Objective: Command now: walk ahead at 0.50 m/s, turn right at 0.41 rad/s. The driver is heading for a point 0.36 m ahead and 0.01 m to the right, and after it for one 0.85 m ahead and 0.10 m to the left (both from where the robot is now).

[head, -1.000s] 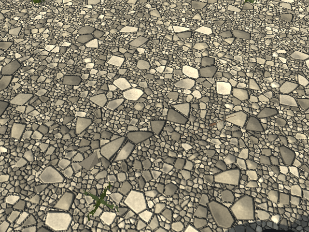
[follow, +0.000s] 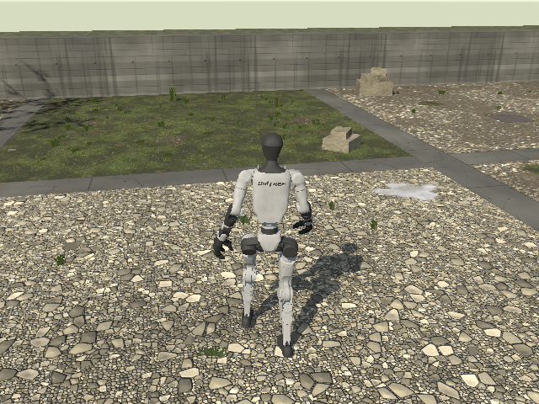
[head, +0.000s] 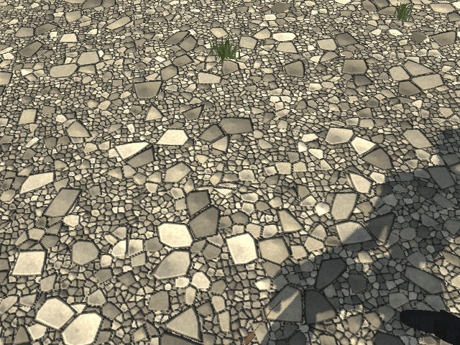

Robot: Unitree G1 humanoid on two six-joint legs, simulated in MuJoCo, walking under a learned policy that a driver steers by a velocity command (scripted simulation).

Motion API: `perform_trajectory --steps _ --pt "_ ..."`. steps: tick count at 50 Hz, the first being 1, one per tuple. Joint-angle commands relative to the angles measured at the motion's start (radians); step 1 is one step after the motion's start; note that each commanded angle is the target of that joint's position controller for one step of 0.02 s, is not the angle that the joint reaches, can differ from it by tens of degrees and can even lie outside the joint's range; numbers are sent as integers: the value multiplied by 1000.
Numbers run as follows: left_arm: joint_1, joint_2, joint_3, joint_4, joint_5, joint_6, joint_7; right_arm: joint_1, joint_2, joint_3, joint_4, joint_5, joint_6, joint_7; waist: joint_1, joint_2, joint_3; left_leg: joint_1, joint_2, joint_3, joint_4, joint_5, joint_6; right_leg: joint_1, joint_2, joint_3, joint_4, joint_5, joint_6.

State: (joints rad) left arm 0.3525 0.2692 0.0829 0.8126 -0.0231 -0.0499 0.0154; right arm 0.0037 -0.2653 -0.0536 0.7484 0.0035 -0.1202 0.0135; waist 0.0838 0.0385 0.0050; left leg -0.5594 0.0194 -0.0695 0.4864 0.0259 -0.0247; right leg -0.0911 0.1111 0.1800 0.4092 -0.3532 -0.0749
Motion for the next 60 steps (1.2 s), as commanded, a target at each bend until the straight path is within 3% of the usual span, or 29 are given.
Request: perform_trajectory --steps 1,2,3,4,5,6,8,10,17,24,26,27,28,29,30,31,33,35,38,44,49,52,54,55,56,57,58,59,60 --pt "10 132 29 -44 6 -1 8 15 -121 -35 -60 -1 -33 9 -66 -168 -32 155 -16 35 -52 -53 48 7 -260 198 22 406 -110" --pt "0 106 19 -52 10 -3 5 114 -151 -49 -36 -13 -38 5 -112 -159 -98 315 -1 30 -58 -47 86 -13 -208 166 136 502 -84" --pt "-9 70 2 -73 24 -7 0 271 -203 -62 -19 -26 -39 -1 -181 -77 -230 567 146 -115 -22 -39 155 -135 -150 92 395 394 -49" --pt "157 9 -16 -73 -6 -20 -3 402 -285 -90 36 -29 -24 3 -135 257 -359 918 355 -558 -90 -229 335 -502 -2 -21 737 -50 30" --pt "146 87 -9 -57 -17 -27 -2 407 -197 -70 38 4 -18 10 -156 224 -311 917 387 -717 -176 -463 334 -657 -45 18 871 -219 35" --pt "24 148 6 -76 -17 -28 -4 346 -134 -52 22 10 -13 8 -178 107 -160 792 343 -583 -193 -493 286 -710 -85 21 910 -137 33" --pt "-103 126 4 -113 11 -33 -5 249 -103 -34 9 -9 1 7 -140 0 -25 555 265 -380 -233 -297 256 -672 -156 -43 824 -17 34" --pt "-83 96 3 -115 12 -29 -11 231 -83 -24 13 -16 -1 8 -97 47 -20 458 211 -275 -271 -165 242 -583 -199 -70 729 26 36" --pt "-239 27 -27 -163 16 -31 -21 295 -161 -43 52 10 11 -6 -128 37 -3 407 174 -72 -343 -2 238 -531 -209 -148 329 286 71" --pt "-384 61 -22 -217 1 -43 -48 386 -187 -45 101 25 41 -8 -158 57 36 521 229 -62 -270 8 198 -464 -160 -175 124 295 37" --pt "-293 94 -4 -196 6 -47 -49 361 -202 -47 102 27 51 -13 -89 60 -9 532 217 -34 -159 189 169 -309 -126 -206 65 272 3" --pt "-160 138 19 -155 13 -45 -42 363 -181 -39 100 25 53 -15 -29 38 -93 492 169 12 1 297 143 -114 -114 -215 55 278 -26" --pt "27 211 42 -122 26 -43 -31 351 -134 -17 72 2 50 -18 45 -56 -237 312 114 66 294 118 100 175 -282 -33 89 317 -95" --pt "88 297 58 -102 28 -34 -33 457 -26 17 49 0 27 -14 -1 -326 -347 -84 -51 91 645 -478 38 483 -501 412 -4 153 -250" --pt "105 208 35 -100 15 -32 -35 415 -115 -3 62 18 10 -9 33 -258 -342 -210 -18 -29 778 -606 44 468 -500 526 -81 21 -249" --pt "37 168 20 -107 14 -34 -34 336 -162 -17 37 39 2 -4 24 -199 -201 -270 28 -27 806 -527 57 351 -474 379 -96 46 -207" --pt "-85 111 1 -119 27 -38 -38 270 -145 -19 31 22 13 -8 -33 -110 -74 -197 96 -5 712 -382 51 104 -399 176 -153 189 -166" --pt "-131 86 -3 -111 34 -53 -42 307 -114 -20 43 23 44 -9 -85 -141 -44 -95 122 -23 661 -318 43 -26 -364 67 -221 250 -149" --pt "-123 110 9 -79 39 -72 -34 283 -86 -19 31 22 68 -13 -99 -108 -6 -124 117 -47 600 -221 23 -71 -366 -48 -276 349 -152" --pt "-91 136 15 -37 35 -68 -13 130 -59 -11 -17 15 62 10 -51 -83 41 -129 87 3 296 74 26 -24 -330 -251 -299 427 -96" --pt "-6 165 25 11 18 -37 -5 -13 -45 0 -101 17 61 39 4 -71 88 -189 69 71 157 3 63 155 -384 -307 -240 504 -79" --pt "-22 197 34 10 10 -12 5 1 -72 -14 -135 18 64 56 -35 -113 46 -97 9 148 134 -149 110 220 -399 -350 -101 868 -47" --pt "-44 221 38 1 8 5 18 178 -133 -49 -106 20 70 52 -141 -139 -67 155 -73 196 111 -202 159 192 -375 -384 161 1133 -15" --pt "-52 212 32 -8 8 4 23 342 -197 -84 -68 20 74 37 -226 -105 -152 432 -78 143 52 -136 203 42 -335 -400 396 1016 23" --pt "20 107 -2 -52 41 -16 14 430 -315 -114 -53 18 81 15 -195 121 -263 826 175 -280 58 -125 339 -371 -220 -392 773 357 82" --pt "13 72 -25 -77 34 -60 -4 419 -312 -101 -80 20 70 18 -166 166 -409 994 333 -766 -124 -243 481 -618 -56 -170 996 -243 104" --pt "-109 150 -3 -103 -7 -88 -20 419 -236 -79 -77 10 65 20 -218 71 -335 957 301 -654 -167 -259 416 -726 -120 -71 1020 -182 80" --pt "-147 146 -8 -115 -20 -99 -23 355 -194 -66 -80 7 60 18 -186 34 -202 801 274 -489 -163 -109 375 -729 -162 -94 954 -104 66" --pt "-144 141 -6 -100 0 -96 -15 272 -160 -54 -95 5 59 17 -132 -41 -113 626 234 -353 -156 103 338 -668 -204 -111 869 -51 73"
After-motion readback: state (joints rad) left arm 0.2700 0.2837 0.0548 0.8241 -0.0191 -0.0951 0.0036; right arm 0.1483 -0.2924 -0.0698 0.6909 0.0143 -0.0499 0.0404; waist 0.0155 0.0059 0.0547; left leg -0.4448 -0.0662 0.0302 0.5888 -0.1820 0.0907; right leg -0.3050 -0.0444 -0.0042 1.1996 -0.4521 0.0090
